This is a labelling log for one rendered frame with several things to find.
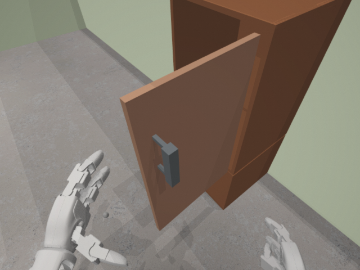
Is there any robot left hand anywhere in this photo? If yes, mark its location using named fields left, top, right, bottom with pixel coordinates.
left=44, top=150, right=128, bottom=267

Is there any handle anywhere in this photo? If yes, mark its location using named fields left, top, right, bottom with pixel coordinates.
left=152, top=134, right=180, bottom=187

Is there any left robot forearm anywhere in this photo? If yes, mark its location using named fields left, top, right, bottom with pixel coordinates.
left=29, top=247, right=77, bottom=270

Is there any robot right hand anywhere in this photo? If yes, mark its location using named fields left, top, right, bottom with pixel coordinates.
left=260, top=217, right=306, bottom=270

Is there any cupboard door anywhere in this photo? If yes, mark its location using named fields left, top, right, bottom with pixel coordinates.
left=120, top=33, right=260, bottom=231

